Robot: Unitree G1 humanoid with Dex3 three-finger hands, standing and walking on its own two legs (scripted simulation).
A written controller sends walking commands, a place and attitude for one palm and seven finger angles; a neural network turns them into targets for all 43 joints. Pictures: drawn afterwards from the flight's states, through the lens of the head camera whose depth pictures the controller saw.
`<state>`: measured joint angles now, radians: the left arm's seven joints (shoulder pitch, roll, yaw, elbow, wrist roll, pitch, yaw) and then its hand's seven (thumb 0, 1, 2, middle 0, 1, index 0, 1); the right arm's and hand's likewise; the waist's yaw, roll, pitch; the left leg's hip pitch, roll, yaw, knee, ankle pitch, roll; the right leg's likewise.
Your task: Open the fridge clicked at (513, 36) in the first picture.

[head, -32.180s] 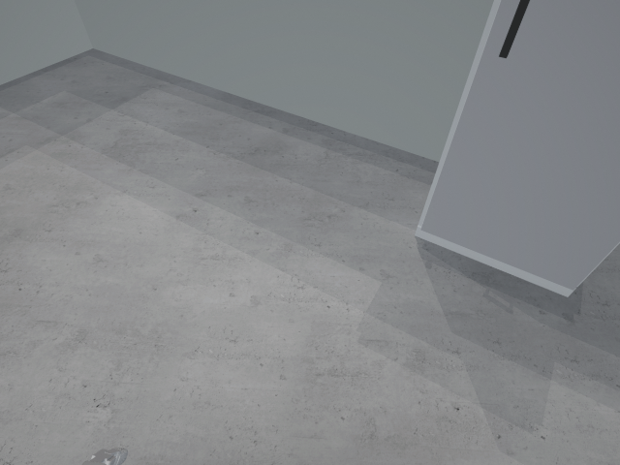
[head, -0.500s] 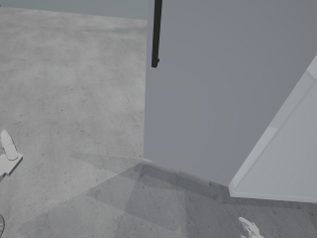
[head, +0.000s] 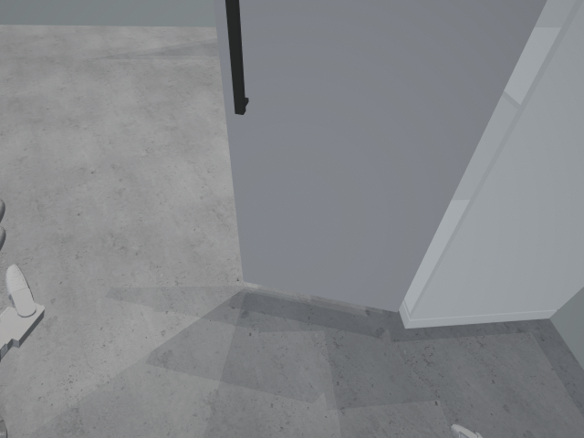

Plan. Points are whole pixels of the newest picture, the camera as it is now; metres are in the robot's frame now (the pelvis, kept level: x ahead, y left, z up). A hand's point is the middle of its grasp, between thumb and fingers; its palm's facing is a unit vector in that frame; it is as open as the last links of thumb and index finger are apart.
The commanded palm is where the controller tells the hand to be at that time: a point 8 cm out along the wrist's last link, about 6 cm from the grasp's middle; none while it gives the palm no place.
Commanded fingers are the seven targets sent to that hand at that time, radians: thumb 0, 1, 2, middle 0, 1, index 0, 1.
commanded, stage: stop stepping back and stand still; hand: left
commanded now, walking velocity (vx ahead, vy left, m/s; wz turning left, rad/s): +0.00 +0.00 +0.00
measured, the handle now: (238, 36) +0.78 +0.18 +0.23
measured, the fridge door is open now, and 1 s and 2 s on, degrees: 73 73 73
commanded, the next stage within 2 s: let the arm hang, fingers relaxed in 0.46 s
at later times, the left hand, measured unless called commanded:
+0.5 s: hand (54, 283) +0.23 +0.28 +0.15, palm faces +0.40 -0.79 -0.45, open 7.4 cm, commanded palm +0.17 +0.32 +0.18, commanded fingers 0.00 0.90 0.90 -0.20 -0.30 -0.20 -0.30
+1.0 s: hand out of the picture +0.00 +0.22 -0.18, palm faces -0.03 -0.98 -0.17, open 7.1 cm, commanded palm none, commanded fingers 0.00 0.90 0.90 -0.20 -0.30 -0.20 -0.30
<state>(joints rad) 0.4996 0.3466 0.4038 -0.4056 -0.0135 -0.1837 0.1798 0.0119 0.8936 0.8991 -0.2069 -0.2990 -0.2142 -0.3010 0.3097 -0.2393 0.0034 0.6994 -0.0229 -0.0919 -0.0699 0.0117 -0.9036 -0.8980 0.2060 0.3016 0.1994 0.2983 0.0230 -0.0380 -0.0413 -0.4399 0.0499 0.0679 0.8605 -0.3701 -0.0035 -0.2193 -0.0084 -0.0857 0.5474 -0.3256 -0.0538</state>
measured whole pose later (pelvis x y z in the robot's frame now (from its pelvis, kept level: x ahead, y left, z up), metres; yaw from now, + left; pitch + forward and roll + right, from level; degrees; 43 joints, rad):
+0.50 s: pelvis +0.03 +0.03 +0.00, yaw -1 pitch +1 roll +0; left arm 0.54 0.38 0.38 -0.44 -0.02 -0.18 0.15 0.01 0.89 0.90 -0.21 -0.30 -0.22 -0.30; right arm 0.22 -0.20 0.02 0.63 -0.01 -0.11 -0.08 0.01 -0.90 -0.90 0.21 0.30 0.20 0.30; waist 0.02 -0.01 -0.03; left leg -0.30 0.05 0.10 0.53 -0.25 0.00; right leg -0.20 -0.01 -0.06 0.51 -0.33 -0.01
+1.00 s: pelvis +0.00 +0.03 +0.00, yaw +1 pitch +0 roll -1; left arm 0.30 0.23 -0.02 0.98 0.02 0.04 0.00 0.01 0.96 0.90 -0.21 -0.30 -0.21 -0.30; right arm 0.25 -0.24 0.01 1.00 -0.03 0.04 0.00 0.01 -0.91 -0.90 0.20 0.30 0.20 0.30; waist 0.00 -0.04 0.07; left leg -0.33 0.03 0.07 0.52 -0.20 0.02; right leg -0.20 -0.02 -0.10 0.49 -0.29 0.00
